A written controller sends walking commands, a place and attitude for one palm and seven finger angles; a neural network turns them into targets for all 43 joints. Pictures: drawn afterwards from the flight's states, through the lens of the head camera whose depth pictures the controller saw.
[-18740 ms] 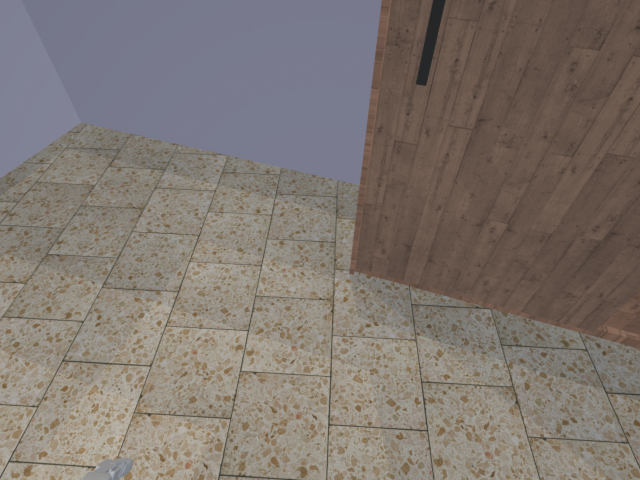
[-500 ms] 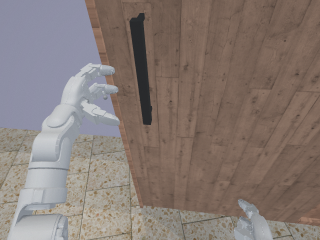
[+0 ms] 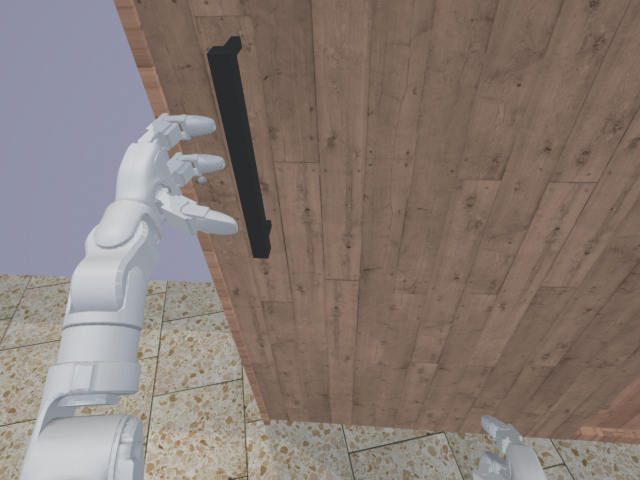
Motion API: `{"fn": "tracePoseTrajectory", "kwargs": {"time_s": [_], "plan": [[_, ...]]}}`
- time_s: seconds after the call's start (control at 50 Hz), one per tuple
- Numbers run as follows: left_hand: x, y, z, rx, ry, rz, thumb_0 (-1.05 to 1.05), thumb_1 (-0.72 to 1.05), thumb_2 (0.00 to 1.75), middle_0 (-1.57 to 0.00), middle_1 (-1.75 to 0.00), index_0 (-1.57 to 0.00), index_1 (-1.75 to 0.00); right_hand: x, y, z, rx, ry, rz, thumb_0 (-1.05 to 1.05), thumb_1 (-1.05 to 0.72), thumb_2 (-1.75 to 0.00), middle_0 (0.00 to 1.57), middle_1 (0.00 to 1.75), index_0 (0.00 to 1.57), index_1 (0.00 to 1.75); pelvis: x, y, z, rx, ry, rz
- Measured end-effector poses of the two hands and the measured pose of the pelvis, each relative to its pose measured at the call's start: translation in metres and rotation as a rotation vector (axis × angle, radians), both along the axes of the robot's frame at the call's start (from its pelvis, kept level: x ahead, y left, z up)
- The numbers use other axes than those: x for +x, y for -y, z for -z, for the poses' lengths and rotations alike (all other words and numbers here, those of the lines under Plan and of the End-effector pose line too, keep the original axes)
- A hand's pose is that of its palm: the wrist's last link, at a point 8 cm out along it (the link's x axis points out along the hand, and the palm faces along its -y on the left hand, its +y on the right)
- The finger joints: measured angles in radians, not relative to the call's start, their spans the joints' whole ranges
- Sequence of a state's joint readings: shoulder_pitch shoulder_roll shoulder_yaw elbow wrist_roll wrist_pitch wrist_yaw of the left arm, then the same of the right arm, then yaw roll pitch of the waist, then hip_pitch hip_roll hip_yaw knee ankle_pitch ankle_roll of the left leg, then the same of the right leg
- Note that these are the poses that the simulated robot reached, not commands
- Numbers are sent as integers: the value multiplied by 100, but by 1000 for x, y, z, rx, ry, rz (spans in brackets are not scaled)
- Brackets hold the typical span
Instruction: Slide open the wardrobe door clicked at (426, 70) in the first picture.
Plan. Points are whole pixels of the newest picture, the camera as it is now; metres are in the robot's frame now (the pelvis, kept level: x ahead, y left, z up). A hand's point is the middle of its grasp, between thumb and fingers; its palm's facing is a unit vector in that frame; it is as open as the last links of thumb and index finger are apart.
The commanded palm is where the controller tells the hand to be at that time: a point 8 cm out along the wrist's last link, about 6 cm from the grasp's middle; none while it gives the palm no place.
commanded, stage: move the hooked fingers beside the handle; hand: left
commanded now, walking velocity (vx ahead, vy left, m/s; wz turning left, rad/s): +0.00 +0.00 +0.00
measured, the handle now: (249, 162) +0.44 +0.11 +0.21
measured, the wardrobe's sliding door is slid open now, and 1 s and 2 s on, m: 0.00 0.00 0.00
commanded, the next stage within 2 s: none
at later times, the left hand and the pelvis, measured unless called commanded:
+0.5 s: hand (182, 182) +0.38 +0.17 +0.23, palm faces +0.00 -1.00 -0.02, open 14.0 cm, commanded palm +0.35 +0.22 +0.22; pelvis +0.00 +0.00 +0.00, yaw +1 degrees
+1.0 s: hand (196, 212) +0.36 +0.16 +0.19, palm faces -0.02 -1.00 -0.02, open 14.0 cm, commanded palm +0.35 +0.21 +0.22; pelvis +0.00 +0.02 +0.00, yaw +0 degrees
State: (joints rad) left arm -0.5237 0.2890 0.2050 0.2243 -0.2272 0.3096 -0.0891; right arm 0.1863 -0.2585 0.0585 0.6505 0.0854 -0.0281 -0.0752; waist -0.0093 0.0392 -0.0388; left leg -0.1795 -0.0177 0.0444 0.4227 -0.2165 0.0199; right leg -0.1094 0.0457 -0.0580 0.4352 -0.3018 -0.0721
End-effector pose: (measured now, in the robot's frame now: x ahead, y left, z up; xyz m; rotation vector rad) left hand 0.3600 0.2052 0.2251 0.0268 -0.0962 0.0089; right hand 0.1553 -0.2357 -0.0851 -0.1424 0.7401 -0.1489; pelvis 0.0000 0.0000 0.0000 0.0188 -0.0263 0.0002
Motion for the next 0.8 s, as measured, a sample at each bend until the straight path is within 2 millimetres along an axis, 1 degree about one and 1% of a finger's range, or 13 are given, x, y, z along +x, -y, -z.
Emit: {"fn": "tracePoseTrajectory", "kwargs": {"time_s": [0.08,0.22,0.26,0.3,0.38,0.44,0.48,0.56,0.62,0.66,0.72,0.76,0.8], "plan": [[-2,-12,-6,11,-5,-30,-1,-50,30,-30,-120,-31,-120,2,4,-2,12,10,8,1,-90,-90,20,30,20,30,3,4,0,1,0,3],[-16,-17,24,4,-107,-9,-1,-50,30,-30,-120,-30,-120,8,10,-3,-4,13,0,1,-90,-90,20,30,20,30,1,5,1,-2,1,-9],[-19,-15,26,5,-90,-3,-1,-50,30,-30,-120,-30,-120,10,9,-5,-14,19,-6,1,-90,-90,20,30,20,30,-1,5,1,-2,6,-12],[-21,-13,19,11,-45,-1,-1,-51,30,-30,-120,-30,-120,12,8,-7,-20,28,-14,1,-90,-90,20,30,20,30,-3,4,1,-3,11,-14],[-17,-15,-6,16,45,-1,-1,-51,30,-30,-120,-31,-120,16,1,-10,-15,47,-24,1,-90,-90,20,30,20,30,-4,3,1,-4,14,-15],[-10,-18,-14,6,27,3,-1,-51,30,-30,-120,-31,-120,16,-5,-10,0,52,-25,1,-90,-90,20,30,20,30,-4,1,1,-6,7,-15],[-5,-21,-7,-5,-32,6,-1,-51,30,-30,-120,-31,-120,14,-7,-8,11,48,-21,1,-90,-90,20,30,20,30,-4,-1,1,-7,-2,-13],[-4,-24,23,-7,-145,3,-1,-50,30,-30,-120,-30,-120,5,-9,-5,19,31,-5,1,-90,-90,20,30,20,30,-5,-6,1,-9,-8,-7],[-11,-19,32,1,-111,13,-1,-50,30,-30,-120,-30,-120,-1,-11,-3,7,17,0,1,-90,-90,20,30,20,30,-5,-10,1,-9,-1,-4],[-16,-16,24,0,-38,23,-1,-50,30,-30,-120,-30,-120,-4,-13,-3,-4,8,-5,1,-90,-90,20,30,20,30,-5,-11,0,-8,7,-2],[-18,-14,1,2,70,28,-1,-50,30,-30,-120,-30,-120,-5,-17,-2,-12,1,-12,1,-90,-90,20,30,20,30,-4,-14,0,-9,16,-2],[-14,-15,-12,2,90,25,-1,-51,30,-30,-120,-31,-120,-5,-19,-2,-10,-1,-13,1,-90,-90,20,30,20,30,-4,-15,0,-11,17,-3],[-8,-19,-15,-4,53,17,-1,-51,30,-30,-120,-31,-120,-5,-22,-2,-2,-4,-10,1,-90,-90,20,30,20,30,-4,-17,0,-12,13,-4]]}}
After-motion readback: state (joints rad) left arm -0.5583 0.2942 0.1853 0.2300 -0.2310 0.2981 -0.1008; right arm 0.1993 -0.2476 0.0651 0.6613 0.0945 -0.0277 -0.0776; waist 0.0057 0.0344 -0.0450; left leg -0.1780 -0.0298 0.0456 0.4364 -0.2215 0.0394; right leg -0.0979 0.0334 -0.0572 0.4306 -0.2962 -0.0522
